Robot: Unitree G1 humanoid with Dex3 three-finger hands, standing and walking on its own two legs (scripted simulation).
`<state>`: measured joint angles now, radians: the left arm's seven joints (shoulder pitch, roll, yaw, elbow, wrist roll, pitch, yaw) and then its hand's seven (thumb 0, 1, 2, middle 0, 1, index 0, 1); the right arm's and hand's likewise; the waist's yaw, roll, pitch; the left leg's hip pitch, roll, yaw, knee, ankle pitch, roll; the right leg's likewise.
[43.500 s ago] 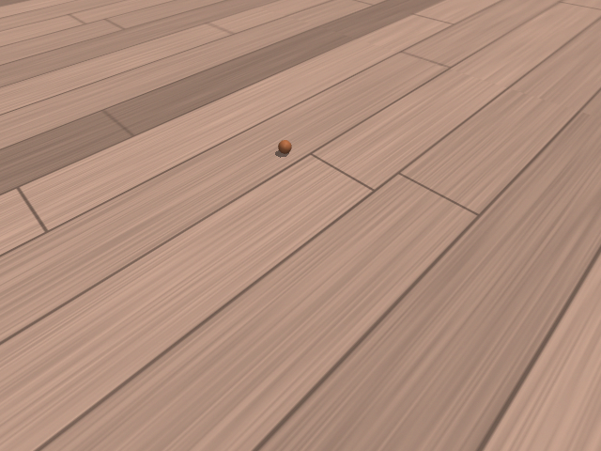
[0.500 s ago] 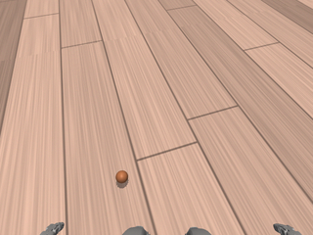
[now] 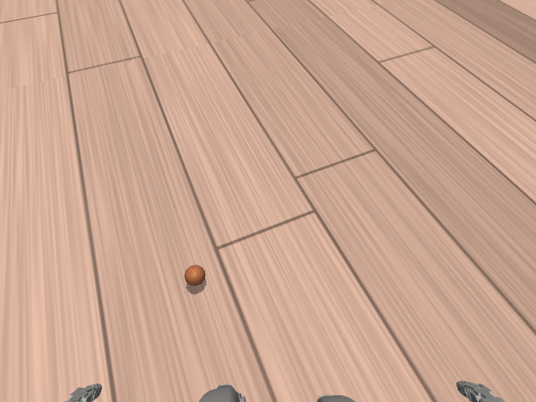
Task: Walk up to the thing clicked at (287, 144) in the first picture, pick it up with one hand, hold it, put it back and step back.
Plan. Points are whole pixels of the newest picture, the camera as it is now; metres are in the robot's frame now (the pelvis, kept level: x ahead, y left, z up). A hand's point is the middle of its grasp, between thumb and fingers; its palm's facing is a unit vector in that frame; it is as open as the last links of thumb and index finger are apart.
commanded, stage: step back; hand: left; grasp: from above
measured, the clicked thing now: (195, 275) +0.60 +0.29 -0.71
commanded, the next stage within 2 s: none
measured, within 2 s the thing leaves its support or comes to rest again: neither
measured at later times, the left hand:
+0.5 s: hand out of the picture -0.05 +0.26 -0.14, palm faces +0.07 -0.93 -0.36, open 7.4 cm
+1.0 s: hand out of the picture -0.25 +0.21 -0.12, palm faces +0.05 -0.90 -0.44, open 7.4 cm
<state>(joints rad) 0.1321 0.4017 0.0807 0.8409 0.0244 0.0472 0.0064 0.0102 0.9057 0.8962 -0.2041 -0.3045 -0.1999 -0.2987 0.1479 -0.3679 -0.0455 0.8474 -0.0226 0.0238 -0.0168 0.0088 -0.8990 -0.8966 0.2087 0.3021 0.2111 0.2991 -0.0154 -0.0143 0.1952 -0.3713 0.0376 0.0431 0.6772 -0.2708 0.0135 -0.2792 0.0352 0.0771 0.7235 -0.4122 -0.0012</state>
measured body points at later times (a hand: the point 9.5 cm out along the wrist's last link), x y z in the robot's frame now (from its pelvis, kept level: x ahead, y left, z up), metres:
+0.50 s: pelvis -0.15 -0.01 +0.01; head -0.10 +0.02 +0.45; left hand -0.05 +0.31 -0.12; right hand -0.04 -0.31 -0.09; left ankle -0.13 +0.09 -0.72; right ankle -0.12 -0.15 -0.64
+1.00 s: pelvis -0.33 -0.07 +0.01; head -0.28 -0.08 +0.45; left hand -0.26 +0.26 -0.09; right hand -0.23 -0.39 -0.12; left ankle -0.35 +0.07 -0.66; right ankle -0.28 -0.18 -0.72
